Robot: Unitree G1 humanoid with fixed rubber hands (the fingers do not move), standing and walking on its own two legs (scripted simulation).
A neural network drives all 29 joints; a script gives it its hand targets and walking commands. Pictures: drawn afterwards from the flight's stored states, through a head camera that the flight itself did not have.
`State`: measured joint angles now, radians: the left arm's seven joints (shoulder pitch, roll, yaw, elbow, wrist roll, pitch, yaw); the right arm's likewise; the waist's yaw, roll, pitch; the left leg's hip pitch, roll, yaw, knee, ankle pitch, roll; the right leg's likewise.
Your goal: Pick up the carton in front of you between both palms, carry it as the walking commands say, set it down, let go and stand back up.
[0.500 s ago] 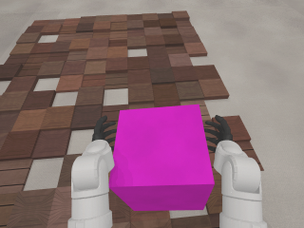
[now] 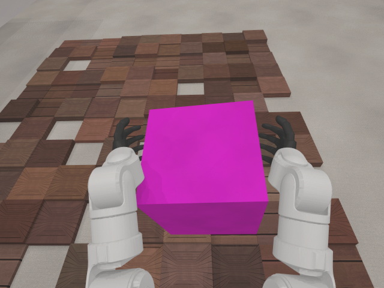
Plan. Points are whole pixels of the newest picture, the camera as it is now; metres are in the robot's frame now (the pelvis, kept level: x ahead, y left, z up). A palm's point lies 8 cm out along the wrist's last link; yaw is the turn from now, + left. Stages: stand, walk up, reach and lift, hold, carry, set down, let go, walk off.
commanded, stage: carry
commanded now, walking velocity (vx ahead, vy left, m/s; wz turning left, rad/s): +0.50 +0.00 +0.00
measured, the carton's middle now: (206, 176) +0.36 +0.01 +0.03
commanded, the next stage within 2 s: none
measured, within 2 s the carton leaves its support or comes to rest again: neither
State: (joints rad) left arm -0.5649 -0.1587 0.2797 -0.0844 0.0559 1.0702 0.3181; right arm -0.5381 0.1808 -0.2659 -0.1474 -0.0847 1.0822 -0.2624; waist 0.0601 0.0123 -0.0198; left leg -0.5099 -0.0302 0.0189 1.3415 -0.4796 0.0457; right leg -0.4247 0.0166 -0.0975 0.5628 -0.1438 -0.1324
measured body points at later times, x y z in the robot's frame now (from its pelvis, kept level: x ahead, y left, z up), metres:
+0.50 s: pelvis +0.26 +0.00 +0.03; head +0.32 -0.01 +0.47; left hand +0.63 +0.12 +0.13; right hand +0.59 -0.19 +0.13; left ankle +0.24 +0.11 -0.70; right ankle +0.34 -0.09 -0.70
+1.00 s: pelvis +0.34 -0.01 +0.03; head +0.33 -0.01 +0.48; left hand +0.69 +0.15 +0.14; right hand +0.67 -0.16 +0.14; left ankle +0.28 +0.12 -0.70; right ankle +0.35 -0.09 -0.71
